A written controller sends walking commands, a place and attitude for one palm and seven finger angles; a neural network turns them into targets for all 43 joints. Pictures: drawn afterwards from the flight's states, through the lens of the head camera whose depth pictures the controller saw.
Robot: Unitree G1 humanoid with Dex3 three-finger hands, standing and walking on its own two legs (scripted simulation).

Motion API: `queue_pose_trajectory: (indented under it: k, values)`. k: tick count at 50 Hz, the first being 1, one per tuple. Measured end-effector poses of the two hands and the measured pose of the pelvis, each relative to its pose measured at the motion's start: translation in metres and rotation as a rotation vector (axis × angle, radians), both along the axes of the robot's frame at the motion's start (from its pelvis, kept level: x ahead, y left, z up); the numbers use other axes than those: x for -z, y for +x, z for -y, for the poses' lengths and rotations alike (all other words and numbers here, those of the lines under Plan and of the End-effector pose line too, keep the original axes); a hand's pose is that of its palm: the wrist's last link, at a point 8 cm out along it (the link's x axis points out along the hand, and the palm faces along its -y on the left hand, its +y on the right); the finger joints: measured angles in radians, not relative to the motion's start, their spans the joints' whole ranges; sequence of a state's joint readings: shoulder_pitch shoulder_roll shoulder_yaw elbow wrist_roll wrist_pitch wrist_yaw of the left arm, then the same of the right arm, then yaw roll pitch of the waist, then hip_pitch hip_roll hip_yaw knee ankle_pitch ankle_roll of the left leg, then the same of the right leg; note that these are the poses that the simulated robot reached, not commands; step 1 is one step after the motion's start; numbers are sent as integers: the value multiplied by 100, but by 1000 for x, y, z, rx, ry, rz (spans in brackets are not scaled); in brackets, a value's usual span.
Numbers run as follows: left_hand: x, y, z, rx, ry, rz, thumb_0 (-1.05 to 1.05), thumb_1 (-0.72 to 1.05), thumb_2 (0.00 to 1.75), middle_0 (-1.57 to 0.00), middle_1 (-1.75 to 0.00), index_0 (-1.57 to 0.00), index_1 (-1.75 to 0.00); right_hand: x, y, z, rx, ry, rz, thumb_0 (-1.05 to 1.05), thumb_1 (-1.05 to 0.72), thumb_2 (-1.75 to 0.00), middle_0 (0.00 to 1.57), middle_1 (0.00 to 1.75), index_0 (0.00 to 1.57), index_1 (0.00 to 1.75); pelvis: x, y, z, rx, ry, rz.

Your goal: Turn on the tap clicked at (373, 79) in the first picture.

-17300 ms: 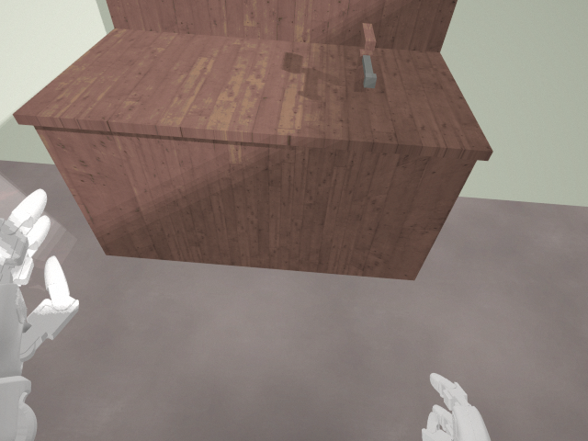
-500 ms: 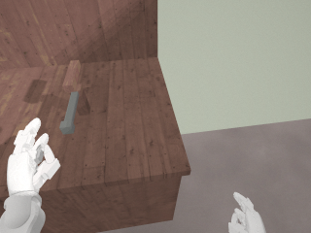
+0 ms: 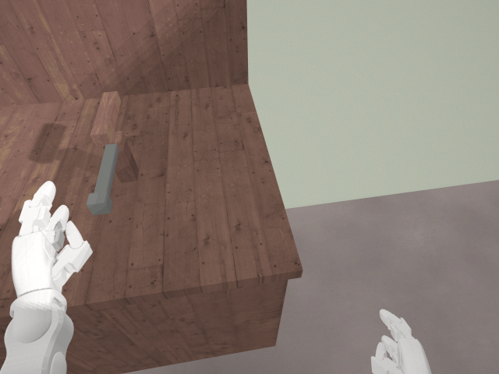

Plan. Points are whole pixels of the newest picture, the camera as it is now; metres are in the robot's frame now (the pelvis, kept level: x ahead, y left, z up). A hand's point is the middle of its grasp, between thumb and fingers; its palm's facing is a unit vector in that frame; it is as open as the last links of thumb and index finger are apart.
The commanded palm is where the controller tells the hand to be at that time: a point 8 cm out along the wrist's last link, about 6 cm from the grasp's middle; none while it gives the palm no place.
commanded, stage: reach beside the lever's end, fingers flat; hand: left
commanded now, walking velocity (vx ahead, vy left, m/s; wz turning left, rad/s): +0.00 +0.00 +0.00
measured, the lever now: (100, 203) +0.34 +0.29 +0.09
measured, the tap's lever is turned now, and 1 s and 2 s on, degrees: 0 0 7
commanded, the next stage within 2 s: push the lever round in 1.00 s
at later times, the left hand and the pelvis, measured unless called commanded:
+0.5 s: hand (75, 233) +0.28 +0.30 +0.09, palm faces +0.51 -0.85 -0.11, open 7.8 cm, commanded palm +0.25 +0.34 +0.09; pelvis +0.01 +0.00 +0.00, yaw -1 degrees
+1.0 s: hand (75, 232) +0.29 +0.31 +0.08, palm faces +0.48 -0.87 -0.09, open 7.8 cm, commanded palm +0.25 +0.35 +0.08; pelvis +0.01 +0.02 +0.00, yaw -1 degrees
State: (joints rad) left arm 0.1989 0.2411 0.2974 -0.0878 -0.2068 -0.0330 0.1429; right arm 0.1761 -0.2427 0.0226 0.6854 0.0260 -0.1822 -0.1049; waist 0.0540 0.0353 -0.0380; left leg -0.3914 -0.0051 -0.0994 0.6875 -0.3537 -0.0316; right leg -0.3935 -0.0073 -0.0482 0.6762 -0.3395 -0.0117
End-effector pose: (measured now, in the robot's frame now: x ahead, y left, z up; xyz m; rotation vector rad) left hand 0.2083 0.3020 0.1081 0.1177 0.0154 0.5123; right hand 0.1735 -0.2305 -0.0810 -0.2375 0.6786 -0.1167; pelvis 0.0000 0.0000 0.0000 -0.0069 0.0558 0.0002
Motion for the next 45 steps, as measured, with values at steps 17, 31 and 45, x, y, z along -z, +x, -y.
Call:
queue_pose_trajectory:
  k: [17,31,45]
  values:
    - [8,20,-25,-29,-7,-30,1,90,90,-17,-18,-16,-18,4,-9,17,65,-7,-47,1,-90,-90,20,30,20,30,-1,10,2,20,2,-23]
    - [16,45,-41,8,-20,-11,1,90,90,-16,-16,-15,-15,10,-20,14,81,-32,-85,1,-90,-90,20,30,20,30,1,3,-4,15,-5,-43]
    - [25,42,-54,-6,-22,-19,1,90,90,-16,-16,-15,-15,13,-38,9,102,-32,-132,1,-90,-90,20,30,20,30,2,7,-15,28,-12,-58]
